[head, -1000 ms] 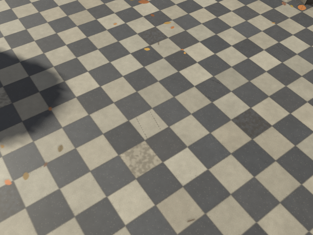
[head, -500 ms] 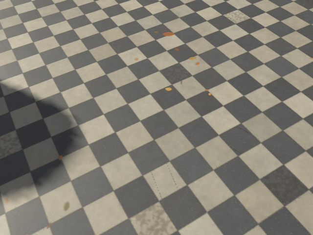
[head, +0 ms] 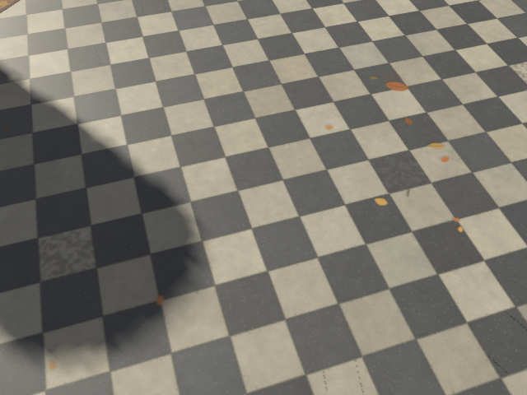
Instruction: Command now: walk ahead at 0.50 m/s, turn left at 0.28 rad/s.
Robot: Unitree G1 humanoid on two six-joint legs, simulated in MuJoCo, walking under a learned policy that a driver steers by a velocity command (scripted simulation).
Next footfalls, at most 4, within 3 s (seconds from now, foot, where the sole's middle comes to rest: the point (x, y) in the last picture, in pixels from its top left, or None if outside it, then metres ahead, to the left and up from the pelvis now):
0.36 right None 0.38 -0.14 -0.78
0.90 left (227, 324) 0.64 0.11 -0.78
1.44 right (308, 233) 0.93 -0.12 -0.78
1.96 left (243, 168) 1.19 0.08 -0.78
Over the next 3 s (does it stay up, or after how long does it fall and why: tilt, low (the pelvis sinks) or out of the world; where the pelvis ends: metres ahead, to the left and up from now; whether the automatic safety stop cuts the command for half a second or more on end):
stays up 1.21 -0.06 -0.01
